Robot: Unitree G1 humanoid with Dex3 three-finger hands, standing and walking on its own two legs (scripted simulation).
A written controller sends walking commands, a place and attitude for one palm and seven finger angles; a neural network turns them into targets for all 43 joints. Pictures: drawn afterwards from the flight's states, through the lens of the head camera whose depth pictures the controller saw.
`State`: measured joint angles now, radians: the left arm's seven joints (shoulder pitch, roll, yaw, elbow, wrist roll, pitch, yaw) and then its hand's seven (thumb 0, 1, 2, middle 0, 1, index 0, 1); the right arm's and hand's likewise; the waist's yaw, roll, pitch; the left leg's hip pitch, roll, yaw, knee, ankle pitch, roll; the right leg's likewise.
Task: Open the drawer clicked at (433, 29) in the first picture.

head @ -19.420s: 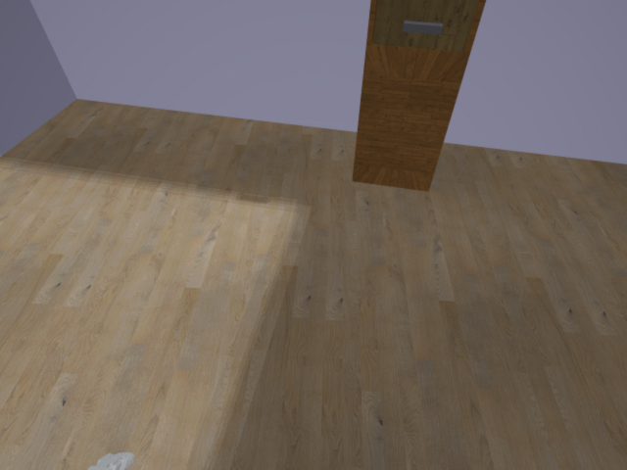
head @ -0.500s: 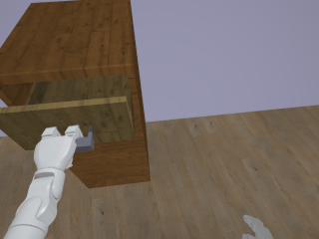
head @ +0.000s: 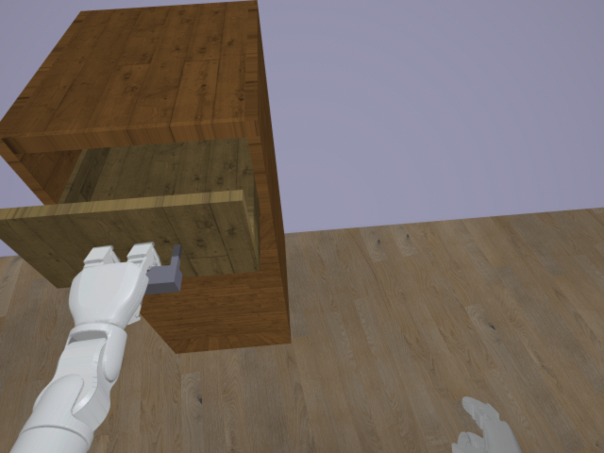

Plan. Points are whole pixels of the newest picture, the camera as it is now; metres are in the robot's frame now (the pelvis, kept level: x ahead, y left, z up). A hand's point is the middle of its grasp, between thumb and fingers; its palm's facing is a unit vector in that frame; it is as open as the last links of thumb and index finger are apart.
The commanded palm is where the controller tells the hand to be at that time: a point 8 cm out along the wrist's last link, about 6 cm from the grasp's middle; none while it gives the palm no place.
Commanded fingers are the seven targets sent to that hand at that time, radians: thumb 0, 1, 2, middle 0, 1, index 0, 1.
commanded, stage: pull the drawer open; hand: left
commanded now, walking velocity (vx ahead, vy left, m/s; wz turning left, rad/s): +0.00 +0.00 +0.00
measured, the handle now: (134, 268) +0.35 +0.28 +0.03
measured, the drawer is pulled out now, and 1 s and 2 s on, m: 0.13 0.30 0.29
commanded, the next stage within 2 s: open the thumb to release the handle in 0.92 s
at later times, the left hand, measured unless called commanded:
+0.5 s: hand (116, 368) +0.21 +0.26 +0.01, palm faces -0.01 -0.09 -1.00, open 6.0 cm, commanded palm +0.17 +0.27 +0.07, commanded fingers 0.00 0.90 0.90 -0.40 -1.35 -0.40 -1.35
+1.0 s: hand out of the picture +0.12 +0.25 +0.01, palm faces -0.04 -0.09 -0.99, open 6.2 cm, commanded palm +0.10 +0.25 +0.07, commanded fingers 0.00 0.90 0.90 -0.40 -1.35 -0.40 -1.35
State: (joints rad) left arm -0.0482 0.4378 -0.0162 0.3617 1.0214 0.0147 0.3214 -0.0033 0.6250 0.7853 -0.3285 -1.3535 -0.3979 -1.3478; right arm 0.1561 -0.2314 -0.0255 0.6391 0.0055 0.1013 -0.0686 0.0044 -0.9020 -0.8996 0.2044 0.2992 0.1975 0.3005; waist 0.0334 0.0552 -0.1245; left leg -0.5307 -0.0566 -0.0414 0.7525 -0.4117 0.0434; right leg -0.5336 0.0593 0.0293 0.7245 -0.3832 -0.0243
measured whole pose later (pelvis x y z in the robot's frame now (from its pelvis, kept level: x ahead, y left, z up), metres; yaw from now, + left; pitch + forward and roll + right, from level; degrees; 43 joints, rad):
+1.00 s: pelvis +0.00 +0.00 -0.02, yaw -2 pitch +11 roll -1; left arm 0.82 0.41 0.01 -0.31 1.00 -0.01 0.46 0.03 0.62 0.70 -0.29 -1.35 -0.41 -1.33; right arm 0.10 -0.24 0.01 0.51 -0.03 0.11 0.06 0.01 -0.90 -0.90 0.20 0.30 0.20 0.30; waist 0.09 0.04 -0.15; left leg -0.57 -0.04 -0.01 0.87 -0.49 0.04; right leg -0.58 0.08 0.05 0.85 -0.45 -0.03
